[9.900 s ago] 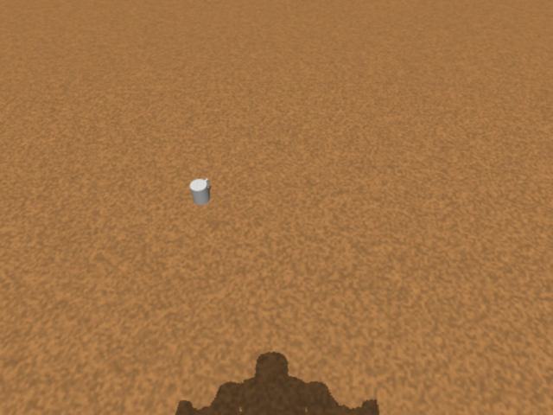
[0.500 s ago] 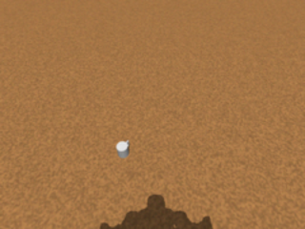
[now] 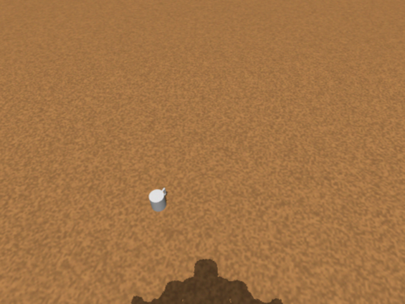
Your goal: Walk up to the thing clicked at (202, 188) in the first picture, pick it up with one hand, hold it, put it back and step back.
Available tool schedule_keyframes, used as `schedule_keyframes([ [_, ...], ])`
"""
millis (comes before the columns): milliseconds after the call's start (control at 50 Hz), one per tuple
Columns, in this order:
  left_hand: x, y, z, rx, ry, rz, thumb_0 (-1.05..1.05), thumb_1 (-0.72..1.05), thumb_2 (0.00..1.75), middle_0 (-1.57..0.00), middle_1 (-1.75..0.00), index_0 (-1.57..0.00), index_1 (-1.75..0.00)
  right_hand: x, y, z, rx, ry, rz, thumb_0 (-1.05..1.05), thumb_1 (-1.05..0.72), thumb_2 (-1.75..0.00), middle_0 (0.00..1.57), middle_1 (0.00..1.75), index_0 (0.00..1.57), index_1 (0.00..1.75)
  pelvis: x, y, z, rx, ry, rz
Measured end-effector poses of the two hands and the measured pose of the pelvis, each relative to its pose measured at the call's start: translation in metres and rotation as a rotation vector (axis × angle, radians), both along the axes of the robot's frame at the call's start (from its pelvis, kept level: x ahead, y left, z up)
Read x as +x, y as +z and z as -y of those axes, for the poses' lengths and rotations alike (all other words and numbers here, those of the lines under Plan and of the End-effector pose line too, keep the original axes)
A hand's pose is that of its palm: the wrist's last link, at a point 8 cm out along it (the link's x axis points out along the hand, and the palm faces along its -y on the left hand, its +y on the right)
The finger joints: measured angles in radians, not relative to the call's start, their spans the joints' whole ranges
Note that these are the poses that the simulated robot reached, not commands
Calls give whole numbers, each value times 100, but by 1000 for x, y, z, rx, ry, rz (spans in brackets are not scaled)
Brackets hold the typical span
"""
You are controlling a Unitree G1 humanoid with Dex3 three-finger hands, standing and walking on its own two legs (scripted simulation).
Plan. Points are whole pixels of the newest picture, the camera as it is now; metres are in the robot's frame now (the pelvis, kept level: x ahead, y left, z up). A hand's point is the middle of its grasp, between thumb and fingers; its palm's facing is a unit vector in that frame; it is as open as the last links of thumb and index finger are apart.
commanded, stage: stand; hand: left
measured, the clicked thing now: (159, 198) +0.79 +0.25 -0.73
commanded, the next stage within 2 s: walk up in 0.12 s
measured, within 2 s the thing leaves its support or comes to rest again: neither
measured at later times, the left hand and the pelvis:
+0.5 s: hand out of the picture +0.08 +0.34 -0.18, palm faces +0.01 -0.93 -0.36, open 7.4 cm; pelvis +0.08 +0.06 -0.02, yaw +2 degrees
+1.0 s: hand (95, 235) +0.32 +0.28 -0.13, palm faces +0.00 -0.92 -0.40, open 7.4 cm; pelvis +0.25 +0.01 -0.02, yaw +0 degrees
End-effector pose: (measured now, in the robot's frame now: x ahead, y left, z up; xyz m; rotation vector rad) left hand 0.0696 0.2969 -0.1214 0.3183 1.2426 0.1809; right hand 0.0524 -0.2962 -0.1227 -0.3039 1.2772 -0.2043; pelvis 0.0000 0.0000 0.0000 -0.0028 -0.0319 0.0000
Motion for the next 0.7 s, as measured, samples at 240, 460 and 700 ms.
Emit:
schedule_keyframes([
  [240, -2, 2, -11, -7, 49, 70, 1, 90, 90, -21, -30, -20, -30, 24, 6, 6, -12, 40, 32, 0, -91, -89, 21, 30, 20, 30, 18, -4, -4, -6, 17, 4],
  [460, -6, -23, -84, 28, 93, -69, 1, 90, 90, -21, -30, -20, -30, 96, 13, -20, -95, 88, 130, 0, -91, -89, 20, 30, 20, 30, 72, -26, -52, -6, 34, 37],
  [700, 98, 1, -85, 8, -15, -18, 1, 90, 90, -21, -30, -20, -30, 123, 20, -42, -37, 34, 125, 0, -90, -89, 21, 30, 21, 30, 139, -9, -57, 13, 4, 31],
])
